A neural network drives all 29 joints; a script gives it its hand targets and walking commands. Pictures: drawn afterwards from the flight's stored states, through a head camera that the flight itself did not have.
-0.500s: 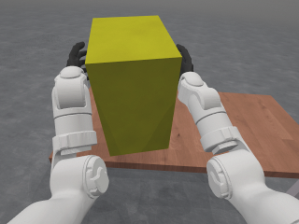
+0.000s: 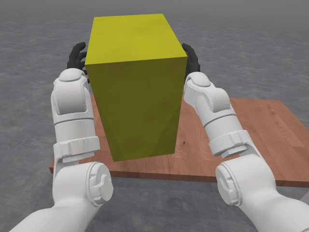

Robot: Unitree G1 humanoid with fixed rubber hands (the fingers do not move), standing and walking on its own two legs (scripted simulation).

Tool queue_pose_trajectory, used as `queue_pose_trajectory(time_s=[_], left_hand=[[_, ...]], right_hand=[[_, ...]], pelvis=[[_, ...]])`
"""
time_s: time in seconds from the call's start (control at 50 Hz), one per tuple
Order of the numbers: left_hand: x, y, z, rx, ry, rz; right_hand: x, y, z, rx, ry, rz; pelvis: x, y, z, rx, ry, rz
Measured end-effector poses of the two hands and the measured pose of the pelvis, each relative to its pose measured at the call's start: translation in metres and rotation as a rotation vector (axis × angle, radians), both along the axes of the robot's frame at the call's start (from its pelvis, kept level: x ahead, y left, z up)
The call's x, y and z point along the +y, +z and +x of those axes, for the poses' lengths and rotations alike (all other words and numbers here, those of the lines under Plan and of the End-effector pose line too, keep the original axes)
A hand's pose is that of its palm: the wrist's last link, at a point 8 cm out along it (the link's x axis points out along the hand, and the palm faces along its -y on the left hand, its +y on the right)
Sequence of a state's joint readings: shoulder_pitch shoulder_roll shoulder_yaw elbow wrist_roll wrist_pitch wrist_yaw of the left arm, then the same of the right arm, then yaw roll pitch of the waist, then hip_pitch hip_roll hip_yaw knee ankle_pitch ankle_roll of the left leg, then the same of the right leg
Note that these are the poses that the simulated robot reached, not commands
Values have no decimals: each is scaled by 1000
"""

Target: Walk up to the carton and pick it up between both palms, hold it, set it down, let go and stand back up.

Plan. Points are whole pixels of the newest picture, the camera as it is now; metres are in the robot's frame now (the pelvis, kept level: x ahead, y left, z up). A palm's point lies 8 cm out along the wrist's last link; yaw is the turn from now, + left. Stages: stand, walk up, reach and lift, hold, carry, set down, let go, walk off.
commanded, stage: hold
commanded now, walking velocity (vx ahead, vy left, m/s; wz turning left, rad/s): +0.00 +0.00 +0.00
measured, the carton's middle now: (137, 90) +0.39 +0.02 +0.23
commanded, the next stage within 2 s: none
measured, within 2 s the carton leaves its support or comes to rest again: neither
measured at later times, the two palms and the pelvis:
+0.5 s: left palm (74, 73) +0.36 +0.16 +0.29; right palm (189, 74) +0.36 -0.11 +0.29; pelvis +0.00 +0.01 +0.00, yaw +0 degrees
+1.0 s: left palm (77, 72) +0.36 +0.15 +0.30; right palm (191, 73) +0.36 -0.11 +0.29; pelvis +0.00 +0.00 +0.00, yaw +0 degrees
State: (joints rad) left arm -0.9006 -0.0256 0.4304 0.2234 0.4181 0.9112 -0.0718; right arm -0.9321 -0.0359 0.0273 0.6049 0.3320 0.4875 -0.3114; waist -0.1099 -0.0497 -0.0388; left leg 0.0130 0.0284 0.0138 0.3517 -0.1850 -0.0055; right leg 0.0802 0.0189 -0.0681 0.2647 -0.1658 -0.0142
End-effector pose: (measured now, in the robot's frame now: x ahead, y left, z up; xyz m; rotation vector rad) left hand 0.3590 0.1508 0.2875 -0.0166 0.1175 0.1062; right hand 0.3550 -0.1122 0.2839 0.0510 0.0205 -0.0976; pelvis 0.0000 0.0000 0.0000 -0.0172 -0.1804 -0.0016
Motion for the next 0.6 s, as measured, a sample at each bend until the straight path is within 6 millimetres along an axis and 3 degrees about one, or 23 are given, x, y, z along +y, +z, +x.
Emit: queue_pose_trajectory(time_s=[0.6], left_hand=[[4, 1, 4, 12, 9, 25]], right_hand=[[5, 1, 6, 20, 1, 0]], pelvis=[[5, 0, 1, 16, 1, 0]])
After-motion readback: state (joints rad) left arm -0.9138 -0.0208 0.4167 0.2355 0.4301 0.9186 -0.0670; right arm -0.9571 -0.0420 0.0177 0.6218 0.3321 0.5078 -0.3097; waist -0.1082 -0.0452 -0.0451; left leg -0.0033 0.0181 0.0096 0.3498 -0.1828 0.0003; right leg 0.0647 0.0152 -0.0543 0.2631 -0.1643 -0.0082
